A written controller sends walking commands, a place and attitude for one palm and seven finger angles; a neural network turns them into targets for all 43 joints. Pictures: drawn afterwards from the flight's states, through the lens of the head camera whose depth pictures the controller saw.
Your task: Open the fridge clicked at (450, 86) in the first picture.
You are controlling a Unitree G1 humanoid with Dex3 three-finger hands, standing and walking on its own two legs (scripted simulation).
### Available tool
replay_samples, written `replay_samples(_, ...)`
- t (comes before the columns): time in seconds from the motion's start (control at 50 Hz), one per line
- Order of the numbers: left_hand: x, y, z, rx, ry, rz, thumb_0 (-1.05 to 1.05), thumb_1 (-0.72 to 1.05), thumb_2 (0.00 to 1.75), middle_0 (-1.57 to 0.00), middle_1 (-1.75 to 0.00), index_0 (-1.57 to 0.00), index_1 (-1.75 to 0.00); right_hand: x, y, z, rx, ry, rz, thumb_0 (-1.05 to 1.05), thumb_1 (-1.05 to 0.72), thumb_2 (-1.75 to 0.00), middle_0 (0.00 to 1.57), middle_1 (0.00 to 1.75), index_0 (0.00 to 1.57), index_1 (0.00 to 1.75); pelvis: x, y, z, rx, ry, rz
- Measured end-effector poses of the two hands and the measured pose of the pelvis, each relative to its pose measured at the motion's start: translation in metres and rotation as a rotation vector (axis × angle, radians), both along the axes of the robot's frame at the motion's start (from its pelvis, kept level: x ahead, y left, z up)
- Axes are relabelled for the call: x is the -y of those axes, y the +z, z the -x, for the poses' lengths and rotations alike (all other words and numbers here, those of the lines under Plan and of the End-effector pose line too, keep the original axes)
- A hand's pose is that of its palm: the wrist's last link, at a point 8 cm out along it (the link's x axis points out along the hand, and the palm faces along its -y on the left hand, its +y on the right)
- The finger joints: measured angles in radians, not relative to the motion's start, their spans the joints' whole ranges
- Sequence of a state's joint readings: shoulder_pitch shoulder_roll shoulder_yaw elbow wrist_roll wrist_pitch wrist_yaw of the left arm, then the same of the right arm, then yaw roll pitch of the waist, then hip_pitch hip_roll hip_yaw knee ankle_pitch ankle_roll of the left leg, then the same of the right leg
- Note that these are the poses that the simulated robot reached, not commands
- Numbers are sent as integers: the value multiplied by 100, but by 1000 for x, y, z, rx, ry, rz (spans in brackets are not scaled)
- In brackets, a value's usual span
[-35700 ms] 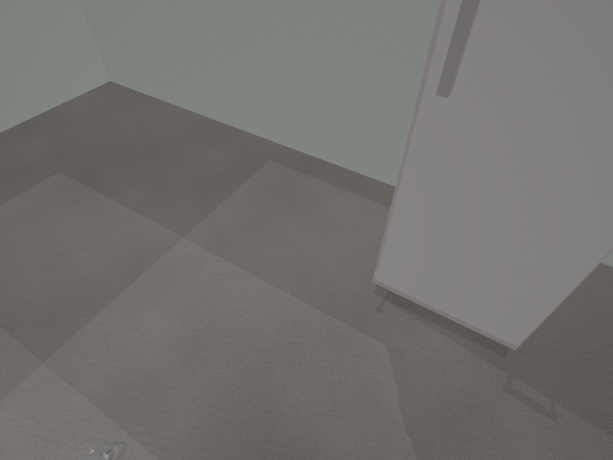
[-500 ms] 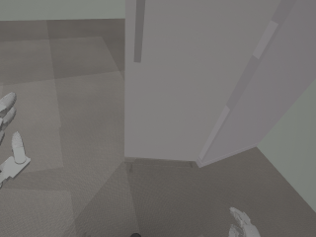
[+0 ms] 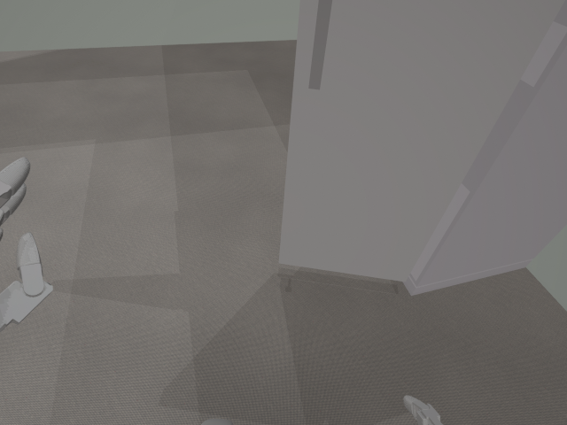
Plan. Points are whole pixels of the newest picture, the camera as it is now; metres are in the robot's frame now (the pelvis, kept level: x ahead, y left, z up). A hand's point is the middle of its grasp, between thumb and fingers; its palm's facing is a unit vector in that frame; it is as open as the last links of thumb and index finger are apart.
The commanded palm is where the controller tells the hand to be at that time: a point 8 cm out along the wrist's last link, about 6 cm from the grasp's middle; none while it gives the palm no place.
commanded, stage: stop stepping back and stand still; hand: left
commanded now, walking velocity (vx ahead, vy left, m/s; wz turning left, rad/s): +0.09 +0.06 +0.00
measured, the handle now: (323, 21) +0.82 -0.01 +0.25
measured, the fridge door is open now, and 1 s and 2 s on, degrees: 66 66 66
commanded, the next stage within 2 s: let the arm hang, fingers relaxed in 1.46 s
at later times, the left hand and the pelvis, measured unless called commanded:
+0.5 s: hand (42, 232) +0.24 +0.27 +0.20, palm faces +0.41 -0.73 -0.54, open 7.4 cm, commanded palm +0.19 +0.32 +0.20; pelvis +0.05 +0.02 +0.01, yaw +1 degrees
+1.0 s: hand out of the picture +0.23 +0.33 +0.19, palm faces +0.44 -0.76 -0.48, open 7.4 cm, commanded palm +0.19 +0.35 +0.20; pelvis +0.04 +0.05 +0.02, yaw +0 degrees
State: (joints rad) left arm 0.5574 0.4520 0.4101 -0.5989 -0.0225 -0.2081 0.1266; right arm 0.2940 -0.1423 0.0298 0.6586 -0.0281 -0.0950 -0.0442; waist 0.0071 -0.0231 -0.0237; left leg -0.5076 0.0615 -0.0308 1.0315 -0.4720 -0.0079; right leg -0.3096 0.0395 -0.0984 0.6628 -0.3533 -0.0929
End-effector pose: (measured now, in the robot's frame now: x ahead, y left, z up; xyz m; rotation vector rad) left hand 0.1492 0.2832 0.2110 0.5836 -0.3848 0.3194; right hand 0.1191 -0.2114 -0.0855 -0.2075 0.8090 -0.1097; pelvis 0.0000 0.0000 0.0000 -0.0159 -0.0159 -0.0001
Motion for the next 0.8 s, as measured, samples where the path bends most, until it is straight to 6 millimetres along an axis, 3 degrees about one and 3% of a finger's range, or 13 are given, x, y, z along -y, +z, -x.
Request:
replay_samples(0.1,-34,13,8,40,139,10,1,88,90,-22,-30,-22,-30,8,8,-13,-10,-8,50,2,-90,-90,21,30,21,30,-10,11,-9,-7,-5,-19)
replay_samples(0.2,-61,-8,-13,42,208,107,1,89,90,-21,-30,-21,-30,11,13,-39,83,-21,102,2,-90,-90,20,30,20,30,-27,3,-19,4,10,-15)
replay_samples(0.3,-47,-25,-44,-50,153,152,1,89,90,-20,-30,-20,-30,-4,23,-59,123,-11,52,1,-91,-90,20,30,20,30,-25,9,-27,9,15,-37)
replay_samples(0.38,-23,-11,-53,-71,67,64,2,89,90,-21,-30,-21,-30,-12,22,-71,125,15,0,1,-91,-90,20,30,20,30,-18,10,-37,-8,18,-21)
replay_samples(0.44,-16,5,-53,-66,40,-12,2,89,90,-21,-30,-21,-30,-12,17,-78,96,14,-23,1,-90,-90,20,30,20,30,-16,11,-45,-27,21,-13)
replay_samples(0.54,-38,11,-57,-85,112,-51,1,89,90,-22,-30,-22,-30,-7,10,-87,45,-9,-10,1,-90,-90,20,30,20,30,-23,14,-61,-33,13,-14)
replay_samples(0.64,-67,-16,-67,-150,208,55,1,89,90,-21,-30,-21,-30,-6,13,-96,33,-32,23,1,-91,-90,20,30,20,30,-33,16,-71,-30,5,-16)
replay_samples(0.72,-64,-34,-78,-171,179,142,1,89,90,-21,-30,-21,-30,-11,25,-105,63,-22,50,2,-91,-90,20,30,20,30,-39,17,-69,-24,2,-12)
replay_samples(0.8,-51,-28,-81,-127,76,145,2,89,90,-21,-30,-21,-30,-19,40,-110,117,-12,64,1,-91,-90,20,30,20,30,-43,18,-62,-21,2,-7)
